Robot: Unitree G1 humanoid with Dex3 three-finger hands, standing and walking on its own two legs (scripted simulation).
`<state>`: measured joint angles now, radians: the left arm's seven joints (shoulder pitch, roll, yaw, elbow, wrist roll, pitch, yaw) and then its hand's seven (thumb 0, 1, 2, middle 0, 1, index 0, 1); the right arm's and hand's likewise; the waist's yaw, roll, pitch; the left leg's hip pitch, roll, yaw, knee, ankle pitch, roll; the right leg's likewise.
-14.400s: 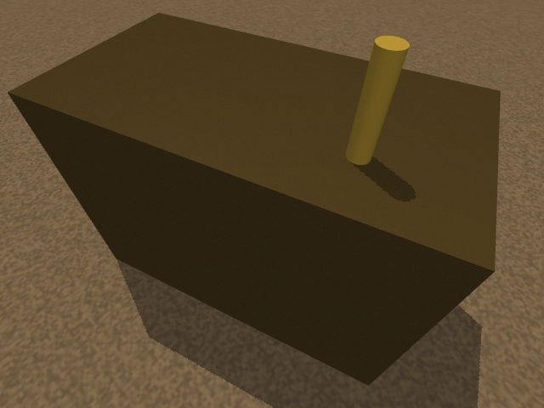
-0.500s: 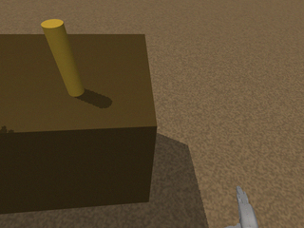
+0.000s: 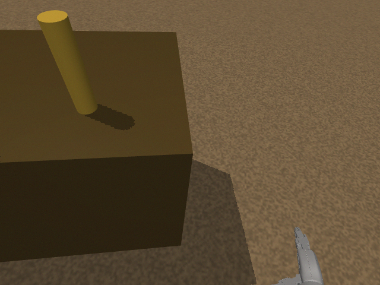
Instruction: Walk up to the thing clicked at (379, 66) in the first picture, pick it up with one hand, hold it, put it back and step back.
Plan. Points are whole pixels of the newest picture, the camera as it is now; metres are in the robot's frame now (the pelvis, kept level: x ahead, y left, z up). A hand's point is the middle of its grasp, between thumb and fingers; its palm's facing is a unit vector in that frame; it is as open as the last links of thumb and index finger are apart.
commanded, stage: go down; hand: left
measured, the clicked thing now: (72, 69) +0.55 +0.25 +0.15
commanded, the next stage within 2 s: approach in 0.68 s
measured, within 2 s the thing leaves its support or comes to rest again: neither
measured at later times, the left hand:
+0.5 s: hand out of the picture +0.37 +0.43 +0.21, palm faces +0.25 -0.97 +0.02, open 17.7 cm
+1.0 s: hand out of the picture +0.39 +0.42 +0.18, palm faces +0.24 -0.97 +0.01, open 17.6 cm
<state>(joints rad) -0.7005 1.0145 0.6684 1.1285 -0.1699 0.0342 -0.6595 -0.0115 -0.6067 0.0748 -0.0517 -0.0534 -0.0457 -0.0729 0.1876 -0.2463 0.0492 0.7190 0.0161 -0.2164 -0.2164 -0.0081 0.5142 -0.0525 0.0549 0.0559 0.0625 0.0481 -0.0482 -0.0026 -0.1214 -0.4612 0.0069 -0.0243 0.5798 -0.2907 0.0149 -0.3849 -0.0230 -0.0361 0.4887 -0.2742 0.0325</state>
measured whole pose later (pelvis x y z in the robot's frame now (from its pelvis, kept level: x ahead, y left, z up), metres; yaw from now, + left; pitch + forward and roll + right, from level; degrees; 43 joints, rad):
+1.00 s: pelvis +0.00 +0.01 -0.01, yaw -1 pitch +14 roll -3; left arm -0.80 1.00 0.59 1.19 -0.16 0.00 -0.60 -0.01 -0.61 0.04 -0.09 -0.06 -0.07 -0.10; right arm 0.22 -0.22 0.09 0.64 0.01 -0.22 -0.17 -0.01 0.52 -0.05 0.05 0.06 0.06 0.05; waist -0.06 0.00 -0.15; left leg -0.60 0.01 -0.02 0.72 -0.36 0.03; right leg -0.51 -0.02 -0.03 0.60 -0.32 0.04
